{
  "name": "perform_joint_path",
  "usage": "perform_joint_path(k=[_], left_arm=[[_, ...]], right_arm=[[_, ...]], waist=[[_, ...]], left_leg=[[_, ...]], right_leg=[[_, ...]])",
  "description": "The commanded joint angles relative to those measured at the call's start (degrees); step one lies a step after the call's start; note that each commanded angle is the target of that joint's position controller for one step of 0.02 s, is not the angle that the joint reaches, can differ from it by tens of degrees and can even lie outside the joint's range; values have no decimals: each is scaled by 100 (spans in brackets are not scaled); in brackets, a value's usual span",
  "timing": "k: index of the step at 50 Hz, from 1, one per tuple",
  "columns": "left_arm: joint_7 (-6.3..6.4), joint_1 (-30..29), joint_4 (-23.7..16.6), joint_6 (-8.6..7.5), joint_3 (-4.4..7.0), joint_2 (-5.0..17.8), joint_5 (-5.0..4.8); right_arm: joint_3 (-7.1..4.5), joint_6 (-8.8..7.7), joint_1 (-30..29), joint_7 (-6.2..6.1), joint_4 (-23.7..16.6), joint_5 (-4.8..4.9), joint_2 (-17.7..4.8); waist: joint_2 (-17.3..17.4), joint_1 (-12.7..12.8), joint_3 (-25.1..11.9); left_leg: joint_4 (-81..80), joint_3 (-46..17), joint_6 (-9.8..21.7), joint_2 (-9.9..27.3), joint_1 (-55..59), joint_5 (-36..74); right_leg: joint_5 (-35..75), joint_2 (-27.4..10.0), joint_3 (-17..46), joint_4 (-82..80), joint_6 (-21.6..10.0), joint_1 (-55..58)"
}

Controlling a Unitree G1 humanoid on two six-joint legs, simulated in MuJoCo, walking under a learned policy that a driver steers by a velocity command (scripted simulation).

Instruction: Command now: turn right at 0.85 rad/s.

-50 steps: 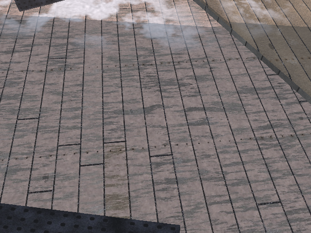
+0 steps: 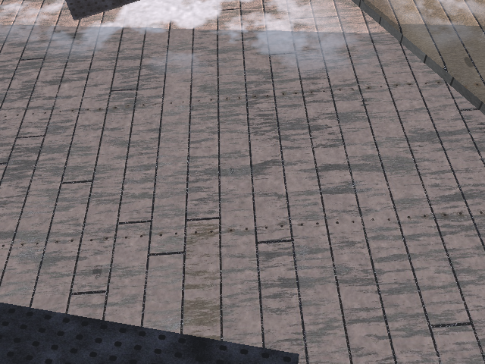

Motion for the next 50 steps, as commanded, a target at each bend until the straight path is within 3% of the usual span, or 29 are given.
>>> perform_joint_path(k=[1,2,4,6,8,10,14,18,21,23,24,25,26,27,28,30,32,34,36,38,41,43,44,45,46,47,48,49,50], left_arm=[[121,937,-214,-58,397,1370,-39],[175,457,-305,-2,327,1144,-34],[224,-46,-483,33,245,902,-67],[185,122,-483,5,265,971,-82],[137,375,-448,-26,311,1077,-46],[99,452,-448,-48,306,1119,15],[115,688,-370,-203,316,1192,52],[63,500,-443,-325,306,1217,29],[18,216,-492,-416,226,1056,19],[39,140,-421,-464,139,872,44],[56,127,-397,-534,55,657,25],[67,135,-434,-644,-94,179,-16],[102,137,-662,-670,-137,184,-120],[154,-28,-539,-601,-109,520,-4],[87,-192,-476,-601,-81,642,130],[-70,-353,-486,-624,-94,603,288],[-139,-533,-557,-603,-159,530,370],[-143,-1051,-762,-611,-240,444,376],[-179,-1534,-947,-643,-344,312,291],[-224,-1888,-1078,-689,-453,145,215],[-158,-1876,-1099,-708,-449,238,163],[7,-885,-776,-745,-292,573,159],[125,117,-467,-763,-177,781,183],[280,1177,-297,-785,-12,1177,283],[341,1673,-250,-794,80,1559,475],[339,1261,-301,-726,93,1473,349],[336,668,-302,-710,-9,971,305],[306,478,-244,-735,-76,640,272],[296,391,-182,-760,-112,490,284]], right_arm=[[-27,-42,-425,-18,-718,-6,-360],[-49,-107,-382,-15,-645,42,-425],[-81,-134,-150,-12,-521,-65,-557],[-66,-86,18,24,-490,-64,-498],[-51,-73,-24,92,-533,-110,-506],[-72,-90,-295,145,-612,-147,-591],[-39,-280,-727,182,-689,-112,-561],[24,-395,-1035,185,-868,-22,-522],[50,-478,-674,137,-839,78,-495],[0,-568,82,48,-655,54,-567],[-76,-642,749,-18,-501,-28,-786],[-189,-727,1512,-72,-447,-196,-1252],[-331,-694,1515,-33,-405,-239,-1745],[-285,-678,1133,36,-447,-196,-1312],[-188,-696,1082,82,-475,-109,-940],[-95,-775,1328,112,-285,-44,-707],[-71,-844,1556,148,-80,51,-630],[-60,-867,1814,162,26,110,-513],[-87,-851,1925,129,101,97,-498],[-158,-835,1948,96,171,85,-648],[-213,-808,2035,104,315,135,-803],[-243,-827,1958,128,364,153,-960],[-276,-849,1790,158,327,181,-1064],[-237,-908,1615,193,192,194,-870],[-40,-918,1960,156,-56,308,89],[-77,-815,1797,151,-171,317,-294],[-122,-717,1350,166,-178,203,-432],[-108,-663,1172,238,-145,116,-368],[-107,-594,1130,304,-103,69,-280]], waist=[[-1049,326,-678],[-781,109,-420],[-888,-64,-557],[-635,-56,-800],[-684,82,-965],[-1039,202,-622],[-923,349,-377],[-950,355,-312],[-1020,145,-387],[-724,-285,-480],[-314,-604,-669],[826,-894,-1105],[1385,-679,-1172],[317,-484,-545],[-58,-469,-459],[126,-401,-386],[438,-332,-215],[344,-441,-29],[247,-515,86],[395,-561,79],[518,-425,-124],[372,113,-769],[145,651,-1329],[-223,1160,-1965],[-1614,909,-2806],[-1652,740,-2630],[-1150,526,-1525],[-774,403,-972],[-759,243,-696]], left_leg=[[1967,-999,-12,-359,-2135,-329],[1681,-1076,12,-199,-2052,347],[1474,-990,-52,-263,-1697,964],[1369,-1006,-116,-375,-1594,1084],[959,-1058,-142,-386,-1685,1201],[546,-1084,-191,-464,-2003,1214],[-255,-1196,-260,-544,-2214,1528],[-952,-1204,-233,-680,-1672,1527],[-1603,-1060,-31,-661,-334,1797],[-2107,-934,200,-620,1227,1962],[-2261,-1217,330,-331,2226,1510],[-2931,-2835,573,922,2970,-272],[-3953,-5548,989,1766,2965,-2283],[-3828,-5274,1021,1779,2495,-2099],[-3621,-4438,917,1396,2262,-1535],[-3733,-3417,920,806,1911,-726],[-4000,-3150,1144,506,1700,-224],[-4215,-3107,1432,439,1619,436],[-4325,-2849,1520,323,1376,1252],[-4334,-2552,1458,159,980,2161],[-4077,-2456,1381,336,842,3741],[-2814,-2202,1156,256,777,5752],[-1516,-2013,1026,-2,268,5803],[156,-1838,949,-371,-826,4386],[2043,-1475,922,-833,-2164,179],[2813,-1385,981,-740,-2636,638],[2900,-1259,979,-388,-2919,1181],[2688,-1197,929,-182,-2824,1469],[2554,-1175,858,-72,-2651,1545]], right_leg=[[2176,-1950,3175,-2028,-1332,1637],[1736,-1524,2694,-2079,-1056,1346],[2194,-1021,2233,-1985,-774,1167],[2600,-939,2224,-1855,-729,1255],[-454,-802,2678,-2312,-803,1319],[-2017,-844,3270,-2702,-869,1218],[-1761,-809,3600,-2618,-910,1284],[-1371,-618,3751,-2337,-887,780],[-1085,-574,3678,-2285,-737,56],[-1070,-403,3499,-1881,-546,-711],[-1069,-124,3110,-1059,-377,-1293],[-1143,530,2071,978,-143,-1724],[-1033,906,1514,2222,-37,-2886],[-420,353,1460,2942,-30,-3254],[8,238,1442,3010,-2,-3199],[359,35,1391,2725,89,-2954],[574,-240,874,2482,249,-2913],[770,-430,560,2146,443,-3115],[952,-428,382,1344,603,-2865],[1084,-251,170,420,657,-2032],[1077,-23,58,-263,540,-763],[853,230,83,-592,364,861],[877,114,158,-678,270,2240],[-323,-881,1037,-734,123,3671],[-2844,-2751,3637,-1463,-124,4743],[-3700,-2892,5154,-2405,-316,3959],[-3165,-2560,4174,-2377,-247,3153],[-2023,-2308,3223,-2394,-224,2459],[-1218,-2075,2564,-2513,-139,1995]])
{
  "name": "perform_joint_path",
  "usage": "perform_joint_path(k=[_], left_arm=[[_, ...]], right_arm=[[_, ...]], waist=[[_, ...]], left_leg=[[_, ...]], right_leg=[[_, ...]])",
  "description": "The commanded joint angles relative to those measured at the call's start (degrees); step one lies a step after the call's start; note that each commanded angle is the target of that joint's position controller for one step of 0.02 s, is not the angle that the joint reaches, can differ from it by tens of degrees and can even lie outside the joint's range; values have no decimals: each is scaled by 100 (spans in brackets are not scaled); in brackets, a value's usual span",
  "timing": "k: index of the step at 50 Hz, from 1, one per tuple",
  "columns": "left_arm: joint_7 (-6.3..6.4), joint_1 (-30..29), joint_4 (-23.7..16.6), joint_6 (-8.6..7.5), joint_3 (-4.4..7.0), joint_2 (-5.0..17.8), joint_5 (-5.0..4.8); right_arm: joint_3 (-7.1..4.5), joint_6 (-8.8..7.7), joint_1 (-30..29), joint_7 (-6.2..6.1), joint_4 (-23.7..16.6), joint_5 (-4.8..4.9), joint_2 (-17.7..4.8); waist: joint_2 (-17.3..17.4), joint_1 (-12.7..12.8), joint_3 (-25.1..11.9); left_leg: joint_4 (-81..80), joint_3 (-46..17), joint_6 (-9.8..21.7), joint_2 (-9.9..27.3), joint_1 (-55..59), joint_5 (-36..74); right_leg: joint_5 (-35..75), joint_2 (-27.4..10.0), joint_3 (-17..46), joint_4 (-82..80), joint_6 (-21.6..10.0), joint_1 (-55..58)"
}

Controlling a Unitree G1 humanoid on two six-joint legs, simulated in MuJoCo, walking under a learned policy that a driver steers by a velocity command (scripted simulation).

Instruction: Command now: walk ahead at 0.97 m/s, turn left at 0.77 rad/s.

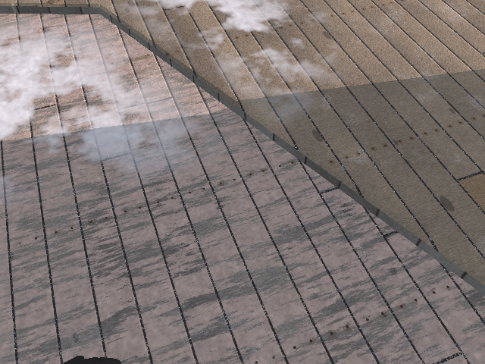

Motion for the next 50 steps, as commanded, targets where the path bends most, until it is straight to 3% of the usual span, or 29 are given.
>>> perform_joint_path(k=[1,4,6,11,13,15,16,17,18,19,20,21,22,24,25,28,31,34,36,37,38,39,40,41,42,43,45,47,50], left_arm=[[64,1122,161,-67,277,604,-64],[-11,1317,485,-228,240,375,-238],[-36,1299,593,-294,227,322,-235],[47,1464,869,-345,291,694,-214],[116,1715,904,-274,362,1058,-212],[210,1485,807,-77,474,1464,-152],[214,1203,679,19,502,1545,-114],[128,1156,674,62,496,1409,-72],[24,1100,438,-6,262,501,10],[24,1380,-264,-131,239,680,-178],[23,804,-321,-275,218,958,-116],[16,707,-280,-325,200,995,-140],[33,615,-244,-284,175,926,-58],[29,843,-161,-19,131,827,106],[13,782,-207,88,117,752,116],[-83,-323,-692,142,-5,476,14],[-145,-799,-821,108,-58,398,-166],[-103,-823,-847,74,13,647,-205],[10,193,-560,41,213,1102,-225],[103,1346,-306,20,334,1317,-232],[235,2632,-49,-20,479,1670,-69],[210,2260,-45,-49,542,2134,194],[114,1786,-83,-26,540,1708,35],[48,1323,-91,-44,421,1133,-39],[-22,1163,29,-53,343,813,-82],[-53,1335,216,-86,290,702,-124],[-88,1602,613,-171,253,662,-297],[-80,1490,735,-164,256,753,-318],[-70,1155,716,-4,393,1082,-266]], right_arm=[[-51,61,-698,153,-696,-158,-286],[16,270,-1287,268,-966,-208,-66],[68,288,-1736,337,-1212,-212,-51],[223,250,-2818,505,-1635,-179,-113],[199,236,-2625,472,-1542,-149,-270],[58,228,-1332,361,-1201,-135,-651],[-93,215,-93,268,-830,-143,-930],[-268,222,560,109,-535,-117,-1181],[-387,298,53,-10,-579,-37,-1633],[-481,355,-175,-9,-916,-213,-2131],[-480,376,-163,-72,-980,-174,-1836],[-412,331,-368,-119,-880,-156,-1520],[-357,244,-562,-134,-826,-142,-1345],[-231,53,-794,-165,-846,-96,-1076],[-197,-26,-784,-142,-834,-70,-1007],[-223,-152,-739,-101,-825,-60,-1047],[-300,-168,-510,-42,-765,-5,-1149],[-354,-141,-362,-73,-715,9,-1252],[-409,-123,-483,-92,-732,-62,-1526],[-422,-147,-793,-58,-778,-93,-1628],[-258,-222,-887,-70,-851,-130,-1037],[-7,-223,30,-79,-1108,128,-61],[16,-173,25,-133,-929,-81,-538],[-16,-121,-386,-131,-823,-150,-658],[4,-92,-742,-94,-848,-217,-642],[14,-72,-1160,-53,-974,-253,-586],[85,2,-1268,6,-1151,-355,-419],[179,15,-1435,44,-1295,-382,-320],[358,49,-1772,77,-1410,-167,-147]], waist=[[-679,645,11],[-698,489,442],[-650,386,567],[-246,367,913],[-425,209,501],[-716,-565,-313],[-721,-1107,-874],[-203,-1200,-1057],[1173,-522,-565],[1306,-147,-1880],[175,-341,-1498],[-323,-26,-510],[-632,272,-101],[-749,705,248],[-709,775,319],[-416,548,659],[-43,203,418],[132,130,173],[105,649,-544],[35,1377,-1065],[-436,1832,-1690],[-2452,888,-2183],[-1819,822,-1860],[-1043,764,-1074],[-444,721,-633],[-374,774,-434],[-704,560,-306],[-670,358,-324],[-952,275,-397]], left_leg=[[607,-49,-49,621,-2516,440],[535,70,-115,771,-2943,740],[229,243,-115,739,-3012,1300],[-2029,1290,205,305,-1859,2206],[-2338,1670,392,-194,-1136,2030],[-2380,1564,598,-543,265,1395],[-2593,1221,796,-601,1612,1124],[-3016,711,949,-491,2889,810],[-2885,-870,1141,420,3215,1308],[-4151,-3734,2325,1399,4735,449],[-5170,-4298,2096,1533,4232,-680],[-5478,-3912,1837,1393,3122,-692],[-5498,-3434,1668,1144,2206,-150],[-5525,-2596,1564,680,804,735],[-5587,-2347,1541,512,348,837],[-5862,-1809,1323,24,-579,1281],[-5704,-1692,943,-105,-282,2344],[-5208,-1925,668,95,607,3259],[-3802,-1933,391,59,1060,4656],[-2432,-1764,255,-123,618,4630],[-547,-1262,160,-405,-15,3281],[1068,-662,-142,-1154,-1648,-1134],[1358,-584,-63,-744,-2171,-766],[1246,-485,-134,-466,-2137,-253],[1045,-381,-227,-373,-1948,-113],[758,-412,-286,-350,-1956,-298],[-26,-279,-432,-200,-1892,-532],[-1086,95,-595,-151,-1557,-278],[-2840,431,-670,-402,-33,1121]], right_leg=[[-1164,-1667,2043,-2279,-558,1986],[147,-1522,930,-2573,-432,1799],[1071,-1353,151,-2710,-356,1654],[3793,-994,-1225,-2900,-95,1577],[6565,-1084,-1318,-2119,-1,2227],[8010,-1326,-1206,-260,-17,2422],[7731,-1396,-1043,1294,-123,1952],[4505,-906,-1016,3364,-105,853],[-1147,77,-834,5639,31,-1073],[-1387,320,450,6568,166,-2712],[-807,-9,880,6041,119,-3060],[-472,-254,866,5330,107,-2901],[-492,-432,838,4851,160,-2486],[-697,-654,847,4159,359,-1701],[-833,-728,788,3717,449,-1497],[407,-688,454,2041,553,-1019],[1944,-347,357,632,410,-287],[1886,-100,461,-183,268,204],[885,211,479,-261,163,1379],[528,100,426,-258,104,2645],[-795,-838,1173,-286,-92,3755],[-828,-2544,4535,-1369,-771,4630],[-525,-2370,5368,-1642,-1070,4165],[565,-2089,4217,-1495,-1130,3349],[2179,-1791,3342,-1334,-1169,2645],[3502,-1525,2698,-1266,-1118,2376],[4751,-1284,2221,-1341,-1090,2132],[5386,-1032,1935,-1481,-1063,1745],[4810,-427,1394,-1618,-764,697]])
Over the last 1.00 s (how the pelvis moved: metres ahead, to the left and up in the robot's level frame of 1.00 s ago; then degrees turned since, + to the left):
0.42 -0.16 0.01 -13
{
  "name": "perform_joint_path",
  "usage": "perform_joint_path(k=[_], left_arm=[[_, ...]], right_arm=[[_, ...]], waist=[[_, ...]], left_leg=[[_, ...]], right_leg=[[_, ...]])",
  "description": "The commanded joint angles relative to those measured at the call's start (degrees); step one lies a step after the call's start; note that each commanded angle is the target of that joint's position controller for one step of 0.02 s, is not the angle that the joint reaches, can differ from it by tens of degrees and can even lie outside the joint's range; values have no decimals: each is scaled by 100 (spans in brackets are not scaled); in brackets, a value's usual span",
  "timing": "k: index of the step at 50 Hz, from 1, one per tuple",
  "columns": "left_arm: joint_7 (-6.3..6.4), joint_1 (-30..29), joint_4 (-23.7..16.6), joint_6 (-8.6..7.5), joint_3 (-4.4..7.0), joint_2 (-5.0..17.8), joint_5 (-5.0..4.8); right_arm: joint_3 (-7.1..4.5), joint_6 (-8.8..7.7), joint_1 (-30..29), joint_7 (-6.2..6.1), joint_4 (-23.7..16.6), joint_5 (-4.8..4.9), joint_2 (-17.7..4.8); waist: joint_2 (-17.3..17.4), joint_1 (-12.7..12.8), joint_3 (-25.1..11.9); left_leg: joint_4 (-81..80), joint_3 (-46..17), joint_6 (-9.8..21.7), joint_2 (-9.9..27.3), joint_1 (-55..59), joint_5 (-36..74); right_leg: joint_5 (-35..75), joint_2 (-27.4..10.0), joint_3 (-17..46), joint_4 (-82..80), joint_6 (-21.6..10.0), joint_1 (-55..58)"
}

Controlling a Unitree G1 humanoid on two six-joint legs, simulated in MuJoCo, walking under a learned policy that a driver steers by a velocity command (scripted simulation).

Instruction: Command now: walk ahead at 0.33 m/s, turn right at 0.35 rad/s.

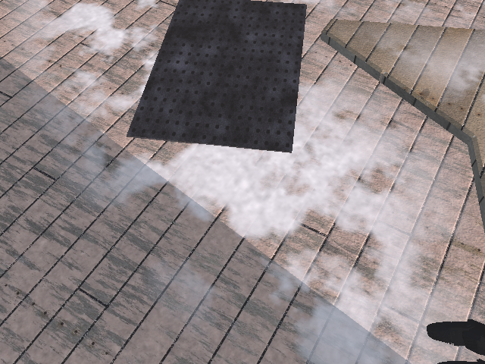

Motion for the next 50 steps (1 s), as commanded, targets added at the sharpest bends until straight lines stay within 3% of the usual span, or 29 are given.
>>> perform_joint_path(k=[1,3,5,6,7,8,9,10,11,14,19,22,24,25,26,27,28,29,30,31,33,36,42,46,48,49,50], left_arm=[[-16,-719,-512,-8,239,932,-42],[-13,-673,-554,71,294,959,-126],[-9,-512,-607,93,315,846,-187],[-8,-316,-780,92,275,604,-250],[123,725,-778,209,207,272,-353],[193,829,-598,369,301,699,-148],[181,549,-593,478,337,689,-40],[144,284,-635,549,351,624,7],[91,125,-699,624,368,601,21],[-9,-127,-874,782,374,432,-23],[-208,-969,-1348,926,280,208,-52],[-293,-1325,-1564,952,282,321,-89],[-317,-1477,-1688,942,311,414,-94],[-316,-1356,-1671,909,331,440,-76],[-270,-1023,-1535,842,385,604,-22],[-142,-830,-1536,750,505,1239,19],[-79,-763,-1765,724,707,1978,51],[-41,-592,-1674,753,697,1705,29],[7,-990,-1695,781,600,1472,22],[34,-1473,-1777,810,550,1289,13],[50,-1782,-1873,803,472,1053,-53],[0,-1438,-1752,760,509,1116,-62],[-31,-1208,-1684,765,591,1254,8],[-51,-1396,-1623,732,528,1119,28],[-32,-1572,-1588,722,476,1022,-32],[-3,-1551,-1569,704,423,891,-86],[19,-1182,-1539,676,296,462,-79]], right_arm=[[99,56,660,15,-181,128,-61],[36,76,781,-82,-121,96,-281],[-43,-12,992,-234,-78,-27,-534],[-106,-67,1366,-313,-141,-106,-895],[-145,24,1564,-290,-244,-26,-958],[-148,113,1449,-300,-259,194,-651],[-62,133,1101,-331,-336,221,-307],[-3,147,759,-370,-367,182,-99],[0,153,560,-418,-385,154,-76],[-65,105,671,-450,-285,116,-117],[-174,107,691,-404,-231,38,-209],[-300,131,802,-316,-225,23,-452],[-382,169,941,-247,-208,72,-613],[-413,211,946,-219,-204,115,-655],[-437,268,1201,-190,-128,106,-608],[-387,361,1507,-130,-168,85,-309],[-303,483,944,-220,-671,30,-216],[-320,534,619,-272,-680,29,-391],[-322,511,730,-279,-605,125,-363],[-339,446,856,-281,-477,141,-404],[-380,422,1122,-264,-276,10,-512],[-322,462,1010,-233,-295,76,-365],[-250,432,635,-266,-399,124,-363],[-236,381,921,-314,-277,215,-392],[-232,348,1207,-363,-198,209,-354],[-250,315,1277,-413,-175,160,-431],[-274,298,1099,-452,-269,73,-739]], waist=[[-1025,-748,-803],[-782,-862,-763],[-305,-929,-808],[537,-976,-1310],[1368,-700,-2343],[878,-714,-2309],[581,-591,-1713],[523,-472,-1278],[670,-391,-1054],[602,-309,-983],[778,-395,-895],[869,-507,-898],[791,-539,-865],[601,-416,-872],[35,-305,-894],[-1727,-349,-593],[-2099,-142,-528],[-1264,19,-638],[-1157,-264,-426],[-1010,-488,-363],[-989,-594,-667],[-646,-472,-829],[-826,-278,-786],[-992,-400,-929],[-937,-642,-884],[-668,-695,-842],[502,-462,-938]], left_leg=[[-1241,251,-59,-198,1695,1277],[-1733,38,31,-84,2226,1901],[-2197,-196,173,323,2962,2525],[-2134,-1175,402,1593,3756,4379],[-2039,-2215,1091,3197,4243,6098],[-2170,-2271,1332,2995,3852,5379],[-2393,-1831,1271,2627,3395,4497],[-2639,-1376,1168,2301,3006,3987],[-2801,-994,1165,2127,2717,3933],[-2953,-309,1239,2010,2295,4034],[-3088,424,1051,2041,2036,2505],[-2916,730,862,2155,1868,1820],[-2585,869,678,2269,1880,1450],[-2193,1069,454,2200,1703,1076],[-1440,1295,111,1954,1278,339],[212,1799,-357,1269,114,-1650],[1135,833,-588,436,-933,-2373],[1567,233,-545,607,-934,-1979],[1462,84,-479,641,-835,-1341],[1268,42,-447,674,-646,-773],[1376,126,-430,519,-303,-371],[922,36,-418,371,-231,-392],[-239,-245,-261,21,80,-484],[-1022,-137,-88,-111,1159,-497],[-2096,-89,11,-99,2018,13],[-2830,-315,102,200,2518,334],[-3519,-1643,406,1477,2834,102]], right_leg=[[4076,-703,925,-313,-659,-507],[3231,-683,1195,37,-427,-639],[2311,-261,1200,1000,-188,-924],[384,135,823,2341,-12,-1383],[-2854,527,268,3801,-35,-1566],[-2674,280,70,4476,-30,-1697],[-2276,95,45,4741,25,-1913],[-1943,-54,-17,4769,127,-2024],[-1756,-144,-64,4821,235,-2021],[-1401,-184,-184,4870,366,-1789],[-852,-444,-372,3333,249,-1428],[-883,-348,-697,2434,107,-808],[-897,-268,-845,1819,-3,-506],[-648,-169,-892,1261,-83,-112],[-319,-155,-506,651,-192,466],[612,-1462,1483,-382,-517,795],[2122,-2434,3223,-421,-1482,495],[1843,-2172,2711,-358,-1642,575],[1468,-1762,2207,-328,-1464,291],[1188,-1325,1811,-313,-1220,134],[1867,-984,1527,-129,-1115,129],[1892,-917,1800,-10,-1138,310],[1182,-864,2811,42,-1222,316],[2054,-738,2884,251,-1014,-2],[1814,-543,2882,412,-732,-372],[1017,-316,2717,636,-472,-718],[-815,241,1904,1587,-158,-1071]])
Over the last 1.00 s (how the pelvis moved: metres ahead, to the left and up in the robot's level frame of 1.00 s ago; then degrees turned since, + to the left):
0.82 0.22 0.02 41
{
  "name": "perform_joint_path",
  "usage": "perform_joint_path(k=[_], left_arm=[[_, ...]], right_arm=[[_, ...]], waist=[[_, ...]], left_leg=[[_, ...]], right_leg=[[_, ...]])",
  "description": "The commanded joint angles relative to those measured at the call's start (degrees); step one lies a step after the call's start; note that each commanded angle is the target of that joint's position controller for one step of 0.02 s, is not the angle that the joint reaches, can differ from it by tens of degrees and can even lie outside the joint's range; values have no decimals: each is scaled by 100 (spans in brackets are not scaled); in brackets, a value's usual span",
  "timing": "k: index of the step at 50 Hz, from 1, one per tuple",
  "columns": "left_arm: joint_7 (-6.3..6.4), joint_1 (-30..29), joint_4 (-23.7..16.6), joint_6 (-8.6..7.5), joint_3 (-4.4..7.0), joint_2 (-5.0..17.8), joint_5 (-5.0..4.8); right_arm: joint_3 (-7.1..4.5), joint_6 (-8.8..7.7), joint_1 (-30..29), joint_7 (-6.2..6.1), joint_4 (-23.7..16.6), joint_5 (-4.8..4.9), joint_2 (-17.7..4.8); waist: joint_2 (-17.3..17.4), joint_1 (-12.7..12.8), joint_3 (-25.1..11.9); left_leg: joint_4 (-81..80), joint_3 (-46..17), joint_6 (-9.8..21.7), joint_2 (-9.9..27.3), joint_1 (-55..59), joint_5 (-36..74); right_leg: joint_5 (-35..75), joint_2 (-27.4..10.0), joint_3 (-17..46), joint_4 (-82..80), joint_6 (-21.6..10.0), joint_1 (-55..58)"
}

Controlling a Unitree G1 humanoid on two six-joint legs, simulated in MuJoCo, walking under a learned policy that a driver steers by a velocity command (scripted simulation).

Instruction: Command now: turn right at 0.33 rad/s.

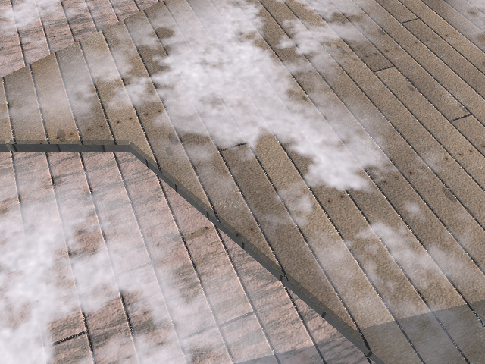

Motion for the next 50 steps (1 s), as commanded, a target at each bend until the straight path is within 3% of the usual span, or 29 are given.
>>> perform_joint_path(k=[1,2,3,4,6,8,10,11,13,15,16,17,18,19,20,21,24,31,34,37,39,40,41,42,43,44,45,47,50], left_arm=[[112,128,-384,-99,86,486,32],[149,197,-223,-89,114,637,130],[125,240,-66,-82,50,451,86],[96,307,63,-70,-30,261,67],[89,142,51,-79,-47,346,89],[145,-129,-18,-104,-61,405,41],[203,-321,-98,-132,-100,341,-22],[202,-308,-130,-178,-118,347,12],[168,-292,-167,-274,-140,323,60],[237,468,86,-361,-159,190,13],[331,1306,355,-411,-68,501,66],[422,1170,373,-465,45,980,25],[433,502,60,-492,81,1233,154],[409,158,56,-559,-3,856,226],[363,-33,34,-642,-95,549,180],[320,-28,40,-726,-121,485,165],[228,549,268,-869,-107,533,134],[140,1507,772,-1016,-159,363,179],[185,1783,1031,-1032,-181,373,200],[297,1740,1147,-975,-156,656,198],[345,1444,1051,-818,-30,1092,207],[273,1176,935,-815,-13,1121,187],[95,1239,602,-913,-184,366,136],[62,694,20,-1067,-220,436,37],[71,-128,-163,-1165,-205,605,75],[80,5,-202,-1226,-268,489,54],[89,47,-132,-1200,-302,419,138],[85,460,-1,-954,-324,381,371],[-1,139,-199,-719,-406,131,426]], right_arm=[[-276,-68,90,-31,-368,-131,-1283],[-185,-80,179,38,-279,-65,-876],[-26,-116,-128,88,-263,-10,-416],[45,-133,-414,126,-238,-35,-236],[-146,-70,-278,152,-127,-19,-727],[-348,7,343,213,22,45,-1096],[-453,34,580,246,92,79,-1168],[-494,55,742,252,151,78,-1152],[-552,138,563,306,152,12,-1119],[-562,199,-330,337,-80,32,-961],[-563,169,-760,282,-245,23,-819],[-454,124,-143,231,-150,119,-248],[-411,36,-467,219,-390,51,-408],[-463,-13,-660,302,-435,11,-700],[-492,-41,-483,413,-330,6,-736],[-487,-33,-227,495,-206,-23,-710],[-433,31,-265,682,-200,-98,-619],[-249,4,-1503,848,-629,-119,-471],[-85,-31,-1997,908,-861,-115,-270],[-18,-27,-1518,788,-793,-86,-251],[-224,-81,384,657,-304,-47,-694],[-434,-140,1712,532,127,-71,-1071],[-648,-52,1376,387,181,-57,-1672],[-708,-4,1455,372,-18,-120,-1995],[-692,-17,1689,292,152,-62,-1778],[-657,-82,1609,230,338,-35,-1619],[-596,-161,1344,195,386,-64,-1392],[-438,-315,949,158,338,-30,-1060],[-307,-564,988,206,418,79,-825]], waist=[[1544,-84,-545],[980,-65,-561],[768,79,-472],[846,196,-381],[1412,65,-262],[1221,-199,-372],[1124,-292,-478],[1068,-321,-772],[1288,-216,-607],[1177,457,-185],[831,895,-77],[-961,585,-368],[-927,500,-85],[-290,203,113],[-213,42,122],[-311,-19,38],[-372,135,196],[-256,495,892],[-243,542,994],[-524,-7,261],[-818,-1033,-849],[-624,-1637,-1419],[1035,-976,-1548],[1015,-1056,-2262],[142,-1257,-1837],[-51,-877,-1108],[-410,-535,-608],[-411,-4,-222],[-150,144,233]], left_leg=[[-1738,-2875,1042,2364,779,618],[-1638,-2770,1286,2354,421,910],[-1586,-2239,1143,1951,184,816],[-1564,-1707,886,1486,36,734],[-1241,-1552,707,956,512,1391],[-959,-1960,840,1074,1206,2133],[-886,-2338,939,1169,1603,2266],[-1095,-2529,1010,1095,1681,772],[-1649,-2880,1039,932,942,-2241],[-1616,-2400,529,352,-721,-2190],[-1145,-1713,-123,-222,-2033,-1982],[1220,-715,-139,-592,-2807,-2078],[2010,-457,-103,-264,-3495,-1256],[2559,-570,-52,280,-3353,-636],[2869,-495,-57,284,-3342,-302],[3203,-380,-97,296,-3282,-91],[3953,-24,-82,506,-3547,270],[3232,559,97,686,-3969,751],[2358,1195,399,658,-3593,511],[1647,1884,881,-68,-1730,-44],[1535,1540,1237,-425,467,-742],[837,952,1446,-424,2366,-668],[143,-1400,1911,880,4077,-1855],[-803,-4233,2690,1907,4894,-2161],[-1225,-4098,2373,1779,4568,-1449],[-1428,-3653,2175,1684,3628,-774],[-1516,-3016,1963,1393,2722,-238],[-1515,-2252,1952,935,1550,624],[-2099,-1725,1853,703,344,469]], right_leg=[[-1928,233,-484,1275,123,-808],[-1862,-134,-244,1825,191,-384],[-1483,-268,-178,1713,229,-31],[-1148,-437,-437,1436,304,269],[-1129,-498,-1217,968,401,25],[-1391,-417,-1317,960,440,-445],[-1417,-457,-1211,901,435,-723],[-1555,-456,-1220,814,401,-615],[-1782,-431,-1251,372,239,-87],[-909,-382,-1483,-1298,-26,1692],[-450,-653,-1524,-2150,-162,3256],[-1664,-2338,19,-2365,-236,3847],[-2888,-3461,1756,-2691,-669,2780],[-2865,-3394,1475,-2573,-764,2292],[-2487,-3056,947,-2569,-638,2228],[-1974,-2768,373,-2568,-514,2255],[-1261,-2444,-637,-2654,-399,2166],[-13,-2382,-1957,-2954,-220,2229],[1871,-2395,-2586,-2823,-64,2524],[7302,-2460,-3172,-1484,92,2609],[8297,-2785,-3053,914,-84,2116],[6933,-2667,-2990,2710,-94,969],[372,-1566,-2866,4922,191,-1593],[-1031,-869,-1727,6392,259,-3087],[-341,-1211,-1121,6159,169,-3453],[-200,-1441,-1113,5523,132,-3214],[-301,-1648,-1138,4951,134,-2849],[-654,-1762,-1138,4535,289,-2226],[-588,-1968,-1511,3439,462,-2157]])
Over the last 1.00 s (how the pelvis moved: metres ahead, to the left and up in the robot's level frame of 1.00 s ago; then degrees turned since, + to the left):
0.14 -0.02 -0.01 -50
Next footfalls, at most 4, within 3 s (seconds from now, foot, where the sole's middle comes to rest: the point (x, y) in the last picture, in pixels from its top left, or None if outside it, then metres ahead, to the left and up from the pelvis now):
0.32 right None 0.02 -0.10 -0.77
0.80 left None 0.32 0.26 -0.77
1.28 right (82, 262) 0.73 0.50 -0.77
1.68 left None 0.95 0.91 -0.77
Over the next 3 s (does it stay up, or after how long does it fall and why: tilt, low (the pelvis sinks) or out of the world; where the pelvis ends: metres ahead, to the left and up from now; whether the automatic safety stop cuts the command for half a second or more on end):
stays up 1.69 0.81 0.01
